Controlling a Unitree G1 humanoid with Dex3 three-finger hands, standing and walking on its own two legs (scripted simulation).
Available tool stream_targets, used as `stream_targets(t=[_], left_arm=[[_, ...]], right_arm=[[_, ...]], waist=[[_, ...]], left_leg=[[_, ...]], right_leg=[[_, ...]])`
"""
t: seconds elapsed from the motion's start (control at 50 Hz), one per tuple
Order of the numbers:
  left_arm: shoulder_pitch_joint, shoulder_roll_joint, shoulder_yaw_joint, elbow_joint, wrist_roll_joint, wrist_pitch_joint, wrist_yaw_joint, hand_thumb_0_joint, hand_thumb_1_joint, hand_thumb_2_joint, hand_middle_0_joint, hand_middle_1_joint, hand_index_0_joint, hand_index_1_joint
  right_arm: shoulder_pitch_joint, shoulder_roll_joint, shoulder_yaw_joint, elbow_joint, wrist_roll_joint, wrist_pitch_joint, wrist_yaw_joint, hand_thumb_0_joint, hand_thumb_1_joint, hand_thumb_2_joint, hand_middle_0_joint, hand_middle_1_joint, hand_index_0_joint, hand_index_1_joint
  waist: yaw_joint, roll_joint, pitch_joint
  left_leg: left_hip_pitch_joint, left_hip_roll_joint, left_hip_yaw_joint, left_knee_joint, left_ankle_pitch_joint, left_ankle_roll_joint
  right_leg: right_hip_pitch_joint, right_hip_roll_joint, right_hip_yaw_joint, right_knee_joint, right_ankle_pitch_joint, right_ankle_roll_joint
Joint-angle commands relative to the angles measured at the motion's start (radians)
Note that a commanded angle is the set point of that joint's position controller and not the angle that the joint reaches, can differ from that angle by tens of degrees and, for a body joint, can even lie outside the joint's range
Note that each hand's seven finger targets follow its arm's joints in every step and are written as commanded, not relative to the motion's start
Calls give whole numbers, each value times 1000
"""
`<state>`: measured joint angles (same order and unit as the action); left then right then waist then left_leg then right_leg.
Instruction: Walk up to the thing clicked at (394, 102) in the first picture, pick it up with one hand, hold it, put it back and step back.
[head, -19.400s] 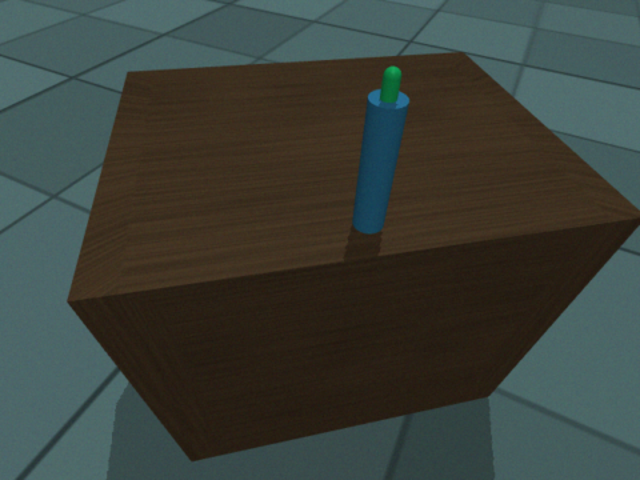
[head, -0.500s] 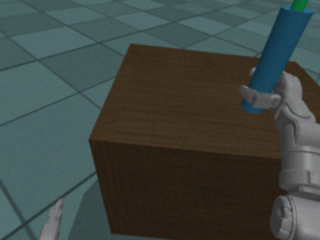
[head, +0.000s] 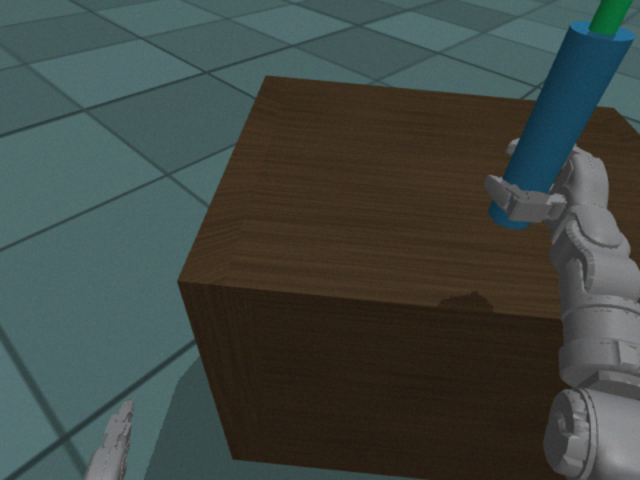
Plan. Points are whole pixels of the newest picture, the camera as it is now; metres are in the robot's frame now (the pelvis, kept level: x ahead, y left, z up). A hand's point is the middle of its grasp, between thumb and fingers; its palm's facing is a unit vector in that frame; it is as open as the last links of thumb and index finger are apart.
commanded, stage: lower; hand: right
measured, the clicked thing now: (555, 123) +0.44 -0.20 +0.29
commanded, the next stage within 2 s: loosen in 1.30 s
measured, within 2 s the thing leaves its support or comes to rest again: rests again in 1.74 s
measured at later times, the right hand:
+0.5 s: hand (502, 217) +0.45 -0.20 +0.15, palm faces +0.20 +0.98 -0.01, open 7.9 cm
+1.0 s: hand (497, 233) +0.45 -0.21 +0.11, palm faces +0.21 +0.98 +0.00, open 7.9 cm
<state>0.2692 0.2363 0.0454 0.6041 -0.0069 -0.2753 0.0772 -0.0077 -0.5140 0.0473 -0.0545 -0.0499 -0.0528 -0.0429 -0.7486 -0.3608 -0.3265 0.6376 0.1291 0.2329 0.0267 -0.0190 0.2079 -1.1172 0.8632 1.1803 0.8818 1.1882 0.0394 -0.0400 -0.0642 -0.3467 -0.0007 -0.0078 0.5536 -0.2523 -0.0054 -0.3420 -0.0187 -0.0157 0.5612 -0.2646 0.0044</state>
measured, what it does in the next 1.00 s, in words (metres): stands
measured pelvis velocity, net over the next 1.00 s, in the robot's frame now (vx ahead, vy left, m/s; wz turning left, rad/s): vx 0.01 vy -0.01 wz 0.01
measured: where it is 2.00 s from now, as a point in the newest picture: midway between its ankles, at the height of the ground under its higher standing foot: outside the picture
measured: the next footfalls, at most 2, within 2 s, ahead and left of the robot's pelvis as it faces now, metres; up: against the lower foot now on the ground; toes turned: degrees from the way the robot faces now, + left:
none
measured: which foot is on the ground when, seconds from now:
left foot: down 0.00-1.00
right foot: down 0.00-1.00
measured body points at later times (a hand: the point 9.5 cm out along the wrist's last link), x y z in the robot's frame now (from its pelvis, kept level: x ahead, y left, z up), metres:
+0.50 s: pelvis +0.01 +0.00 +0.00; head +0.03 +0.00 +0.45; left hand +0.15 +0.26 -0.07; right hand +0.43 -0.25 +0.15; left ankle +0.02 +0.12 -0.73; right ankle +0.02 -0.12 -0.73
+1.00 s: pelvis +0.01 -0.01 -0.01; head +0.04 -0.01 +0.44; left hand +0.15 +0.26 -0.07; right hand +0.43 -0.26 +0.12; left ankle +0.02 +0.12 -0.73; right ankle +0.02 -0.12 -0.73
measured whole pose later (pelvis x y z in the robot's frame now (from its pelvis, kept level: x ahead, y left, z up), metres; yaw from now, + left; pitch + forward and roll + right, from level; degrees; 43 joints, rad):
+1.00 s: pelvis +0.01 -0.01 -0.01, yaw +1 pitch +7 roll +1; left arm 0.28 0.23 0.05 0.48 -0.01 -0.14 0.06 -0.01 -0.52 0.05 -0.05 -0.04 -0.04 -0.04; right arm -0.62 -0.33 -0.34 0.75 0.12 -0.08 0.02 -0.02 0.21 -1.12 0.86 1.19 0.87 1.20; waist 0.07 -0.01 -0.06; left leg -0.45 -0.01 -0.02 0.61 -0.28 -0.01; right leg -0.45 -0.03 -0.02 0.64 -0.31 0.00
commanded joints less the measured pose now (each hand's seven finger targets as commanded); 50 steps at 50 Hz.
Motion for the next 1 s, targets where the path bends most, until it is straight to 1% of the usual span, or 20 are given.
stream_targets(t=[0.0, 0.12, 0.16, 0.24, 0.32, 0.36, 0.44, 0.5, 0.52, 0.56, 0.6, 0.62, 0.64, 0.72, 0.78, 0.82, 0.84, 0.86, 0.92, 0.98], left_arm=[[-53, 127, 57, -153, -3, -43, -3, 0, -533, 44, -48, -45, -48, -43], [-56, 107, 45, -174, -6, -33, -8, 0, -551, 60, -46, -41, -39, -48], [-80, 139, 69, -237, -6, -36, -2, 0, -546, 57, -46, -40, -40, -46], [-20, 146, 84, -189, -3, -15, -3, 0, -541, 52, -46, -41, -42, -45], [-52, 105, 46, -210, -5, 0, -11, 0, -539, 56, -43, -42, -39, -45], [-51, 142, 83, -227, -2, 2, -8, 0, -538, 55, -46, -42, -41, -46], [-62, 65, 9, -203, -5, 22, -20, 0, -538, 54, -45, -41, -41, -45], [-95, 173, 98, -276, -2, 27, -5, 0, -540, 53, -48, -42, -43, -46], [-44, 144, 73, -228, -1, 33, -7, 0, -537, 52, -47, -43, -43, -46], [-6, 165, 103, -228, -2, 40, -1, 0, -535, 52, -46, -42, -42, -45], [-87, 145, 70, -323, -5, 33, -3, 0, -540, 56, -46, -41, -41, -46], [-24, 107, 50, -233, -5, 44, -5, 0, -543, 57, -47, -40, -41, -46], [-31, 75, 16, -243, -6, 47, -11, 0, -543, 58, -45, -40, -38, -46], [-28, 176, 104, -265, -1, 56, -3, 0, -540, 55, -46, -42, -41, -47], [-26, 151, 90, -245, -6, 65, -14, 0, -539, 53, -47, -39, -41, -45], [-33, 89, 35, -238, -6, 68, -23, 0, -539, 53, -45, -39, -39, -44], [-112, 97, 32, -318, -7, 63, -23, 0, -539, 51, -47, -40, -41, -45], [-53, 84, 29, -250, -6, 70, -20, 0, -541, 52, -48, -41, -43, -45], [-22, 158, 92, -260, -3, 75, -10, 0, -542, 55, -48, -43, -43, -47], [-13, 163, 90, -286, -1, 81, -8, 0, -541, 55, -45, -41, -40, -46]], right_arm=[[-517, -275, -51, -225, 13, -97, -10, 0, -362, -1292, 1333, 1419, 1357, 1419], [-479, -240, -36, -196, 18, -144, -2, 0, -347, -1286, 1322, 1415, 1350, 1415], [-529, -265, -48, -248, 15, -166, 2, 0, -340, -1288, 1321, 1416, 1349, 1416], [-499, -260, -48, -211, 12, -199, 0, 0, -368, -1284, 1324, 1410, 1349, 1410], [-496, -268, -52, -275, 14, -244, -6, 0, -379, -1297, 1347, 1430, 1372, 1431], [-500, -271, -56, -288, 16, -260, -12, 0, -379, -1312, 1349, 1441, 1376, 1441], [-439, -248, -46, -233, 12, -289, -12, 0, -353, -1312, 1347, 1444, 1376, 1444], [-448, -272, -64, -256, 18, -311, -19, 0, -349, -1323, 1349, 1453, 1379, 1453], [-422, -250, -44, -216, 14, -310, -17, 0, -362, -1330, 1360, 1462, 1390, 1462], [-400, -228, -39, -189, 18, -323, -17, 0, -355, -1328, 1363, 1463, 1392, 1463], [-472, -243, -39, -279, 22, -349, -15, 0, -328, -1302, 1332, 1433, 1363, 1434], [-412, -241, -46, -181, 16, -346, -16, 0, -323, -1300, 1328, 1430, 1359, 1431], [-382, -186, -21, -175, 19, -352, -12, 0, -324, -1304, 1338, 1439, 1369, 1439], [-394, -235, -46, -157, 15, -365, -11, 0, -351, -1316, 1344, 1446, 1374, 1446], [-396, -238, -48, -172, 15, -376, -11, 0, -349, -1309, 1339, 1439, 1369, 1439], [-354, -188, -22, -128, 11, -386, -7, 0, -341, -1309, 1340, 1441, 1370, 1441], [-439, -211, -24, -232, 15, -408, -7, 0, -339, -1311, 1340, 1442, 1370, 1442], [-405, -229, -49, -153, 11, -408, -11, 0, -333, -1312, 1334, 1440, 1366, 1441], [-387, -249, -62, -168, 16, -417, -9, 0, -349, -1326, 1346, 1454, 1378, 1454], [-388, -242, -53, -149, 12, -426, -11, 0, -363, -1341, 1370, 1474, 1401, 1475]], waist=[[6, -4, -313], [4, 46, -278], [15, 36, -375], [19, 5, -371], [-2, -28, -365], [12, -37, -379], [0, -37, -369], [19, -1, -388], [22, -27, -376], [39, 7, -373], [32, 1, -407], [24, 6, -359], [17, 20, -340], [41, -1, -381], [24, -38, -342], [17, -14, -339], [16, -15, -387], [16, -10, -384], [33, -8, -421], [39, -27, -423]], left_leg=[[64, -9, 33, -70, 229, 0], [64, -9, 32, -73, 212, -1], [75, -7, 23, -58, 261, -3], [55, -9, 24, -48, 288, -2], [70, -5, 18, -46, 274, 2], [52, -15, 26, -44, 260, 4], [70, -10, 18, -42, 241, 3], [74, -13, 18, -41, 235, 2], [52, -12, 17, -38, 237, 2], [37, -16, 22, -39, 241, 1], [54, -14, 20, -32, 263, -1], [44, -16, 26, -27, 252, -1], [39, -15, 24, -22, 262, 1], [13, -16, 22, -14, 267, 2], [4, -17, 24, -16, 232, 6], [4, -20, 28, -6, 235, 7], [35, -17, 22, -6, 246, 5], [29, -17, 21, 1, 247, 4], [29, -17, 19, 11, 287, 2], [16, -18, 20, 13, 285, 4]], right_leg=[[169, 15, 0, -57, 205, -20], [131, 13, 1, -61, 184, -26], [186, 12, -1, -44, 230, -26], [190, 9, 0, -31, 268, -21], [162, 15, -5, -31, 246, -18], [178, 4, 1, -30, 250, -13], [127, 10, -5, -25, 212, -17], [136, 8, -2, -28, 196, -20], [144, 9, -4, -22, 198, -19], [156, 5, 0, -17, 205, -22], [159, 5, 1, -7, 230, -21], [128, 3, 2, -6, 224, -22], [113, 4, 3, -9, 236, -21], [148, 1, 4, 0, 246, -18], [114, 0, 6, -4, 222, -14], [101, -4, 8, 4, 239, -13], [99, 0, 3, 9, 233, -14], [93, 0, 3, 17, 230, -16], [130, -1, 5, 31, 271, -16], [127, 0, 5, 38, 282, -13]])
